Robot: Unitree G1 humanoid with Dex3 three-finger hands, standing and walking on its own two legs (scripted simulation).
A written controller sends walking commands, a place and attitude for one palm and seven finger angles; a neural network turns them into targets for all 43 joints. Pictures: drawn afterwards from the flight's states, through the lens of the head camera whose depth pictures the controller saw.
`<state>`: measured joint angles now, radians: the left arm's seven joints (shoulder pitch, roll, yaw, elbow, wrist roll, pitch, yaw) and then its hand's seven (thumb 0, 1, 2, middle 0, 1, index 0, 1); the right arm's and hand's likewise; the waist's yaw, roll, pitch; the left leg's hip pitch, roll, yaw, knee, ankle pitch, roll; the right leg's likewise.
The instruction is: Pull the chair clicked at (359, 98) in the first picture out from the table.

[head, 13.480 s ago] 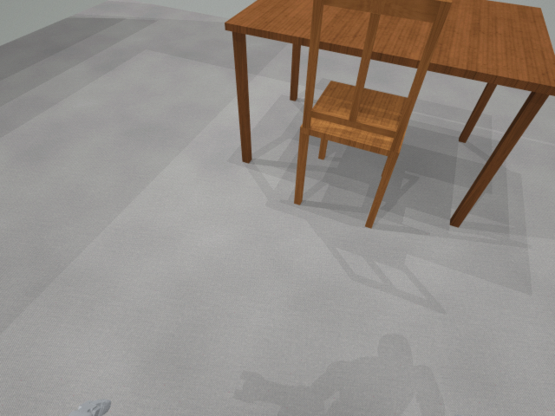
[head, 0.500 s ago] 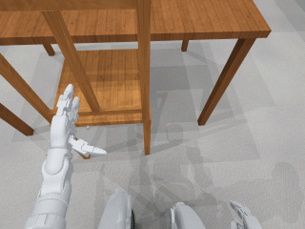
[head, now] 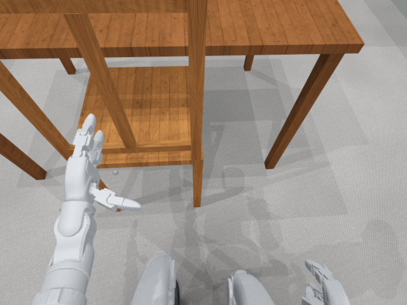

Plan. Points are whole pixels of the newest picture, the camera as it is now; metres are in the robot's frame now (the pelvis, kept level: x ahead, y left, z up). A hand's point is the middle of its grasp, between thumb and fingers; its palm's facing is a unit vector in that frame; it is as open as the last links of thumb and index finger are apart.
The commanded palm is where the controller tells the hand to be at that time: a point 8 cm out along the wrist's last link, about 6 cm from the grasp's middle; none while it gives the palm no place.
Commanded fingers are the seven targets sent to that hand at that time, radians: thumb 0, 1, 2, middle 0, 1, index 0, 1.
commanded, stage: push the fingers through the gap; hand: left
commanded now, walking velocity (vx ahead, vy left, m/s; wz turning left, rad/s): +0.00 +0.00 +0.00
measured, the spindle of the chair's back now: (111, 98) +0.50 +0.21 +0.07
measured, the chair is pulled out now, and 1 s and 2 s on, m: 0.00 0.00 0.00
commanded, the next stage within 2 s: hook a spindle and tug to test in 1.66 s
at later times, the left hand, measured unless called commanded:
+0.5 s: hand (120, 152) +0.40 +0.18 +0.03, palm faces +0.06 -1.00 -0.03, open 16.9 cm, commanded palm +0.38 +0.23 +0.02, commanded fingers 0.00 -0.50 0.30 -0.06 -0.08 -0.06 -0.08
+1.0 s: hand (124, 133) +0.45 +0.18 +0.03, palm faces +0.08 -1.00 -0.04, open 16.9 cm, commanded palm +0.42 +0.22 +0.02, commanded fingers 0.00 -0.50 0.30 -0.06 -0.08 -0.06 -0.08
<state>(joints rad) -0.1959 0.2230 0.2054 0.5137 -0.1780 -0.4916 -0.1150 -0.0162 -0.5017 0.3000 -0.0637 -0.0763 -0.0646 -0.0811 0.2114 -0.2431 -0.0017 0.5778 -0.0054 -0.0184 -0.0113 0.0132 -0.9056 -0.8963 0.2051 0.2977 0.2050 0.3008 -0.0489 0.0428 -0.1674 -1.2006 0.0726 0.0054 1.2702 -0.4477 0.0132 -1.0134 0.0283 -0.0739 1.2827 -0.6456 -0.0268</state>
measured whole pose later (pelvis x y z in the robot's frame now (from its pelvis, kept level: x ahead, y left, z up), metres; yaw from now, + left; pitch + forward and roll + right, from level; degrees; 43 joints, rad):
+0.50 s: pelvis +0.00 +0.01 +0.00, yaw -1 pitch +23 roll -3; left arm -0.38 0.25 0.23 0.65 -0.15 -0.46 -0.10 -0.02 -0.50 0.30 -0.06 -0.08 -0.06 -0.08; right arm 0.25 -0.24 0.01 0.61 -0.01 0.00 -0.01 0.01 -0.91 -0.90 0.21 0.30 0.21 0.30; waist -0.07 0.05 -0.17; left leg -1.24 0.07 0.01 1.28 -0.45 0.03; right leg -1.05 0.03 -0.07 1.28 -0.64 -0.01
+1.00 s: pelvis +0.00 +0.01 -0.01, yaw -1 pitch +24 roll -4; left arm -0.58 0.30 0.30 0.87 -0.12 -0.50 -0.10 -0.02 -0.50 0.30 -0.06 -0.08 -0.06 -0.08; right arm 0.28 -0.25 0.00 0.63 -0.03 0.04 0.00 0.01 -0.91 -0.90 0.21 0.30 0.21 0.30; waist -0.10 0.05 -0.17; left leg -1.27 0.08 0.00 1.29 -0.45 0.02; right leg -1.08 0.03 -0.07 1.29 -0.64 -0.02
